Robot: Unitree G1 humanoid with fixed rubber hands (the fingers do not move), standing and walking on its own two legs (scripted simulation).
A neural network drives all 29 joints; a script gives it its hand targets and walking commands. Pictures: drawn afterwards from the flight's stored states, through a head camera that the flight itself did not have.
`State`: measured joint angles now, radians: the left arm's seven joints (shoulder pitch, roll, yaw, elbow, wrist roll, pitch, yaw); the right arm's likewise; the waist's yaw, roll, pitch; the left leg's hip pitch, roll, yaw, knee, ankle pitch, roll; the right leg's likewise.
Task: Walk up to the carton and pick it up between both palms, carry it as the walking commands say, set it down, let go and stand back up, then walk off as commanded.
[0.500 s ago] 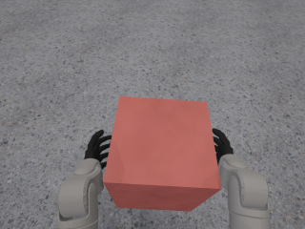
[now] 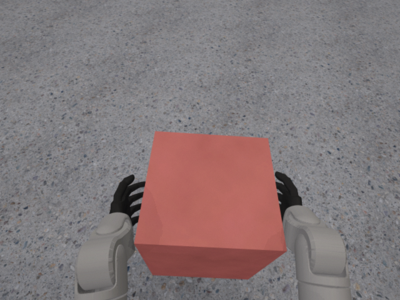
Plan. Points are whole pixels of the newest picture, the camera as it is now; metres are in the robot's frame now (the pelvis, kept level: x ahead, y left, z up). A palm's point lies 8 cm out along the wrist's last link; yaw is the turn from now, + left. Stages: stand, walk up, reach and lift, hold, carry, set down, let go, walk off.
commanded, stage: carry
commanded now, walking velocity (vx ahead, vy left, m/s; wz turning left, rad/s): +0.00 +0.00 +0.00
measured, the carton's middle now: (205, 212) +0.29 +0.02 +0.00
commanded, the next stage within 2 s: none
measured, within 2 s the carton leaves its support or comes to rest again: neither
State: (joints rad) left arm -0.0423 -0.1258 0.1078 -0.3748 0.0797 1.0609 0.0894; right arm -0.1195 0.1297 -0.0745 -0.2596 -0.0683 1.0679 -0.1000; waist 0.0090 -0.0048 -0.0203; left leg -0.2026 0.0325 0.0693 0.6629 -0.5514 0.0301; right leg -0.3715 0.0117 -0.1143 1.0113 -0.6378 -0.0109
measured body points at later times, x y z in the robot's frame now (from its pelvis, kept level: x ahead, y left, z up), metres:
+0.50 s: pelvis +0.35 +0.01 +0.00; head +0.40 +0.01 +0.44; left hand +0.63 +0.17 +0.04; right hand +0.62 -0.14 +0.03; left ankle +0.19 +0.09 -0.71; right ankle +0.34 -0.08 -0.64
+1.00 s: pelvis +0.62 -0.01 +0.03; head +0.65 +0.00 +0.48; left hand +0.88 +0.17 +0.07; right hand +0.91 -0.13 +0.07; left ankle +0.53 +0.10 -0.68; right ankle +0.54 -0.06 -0.69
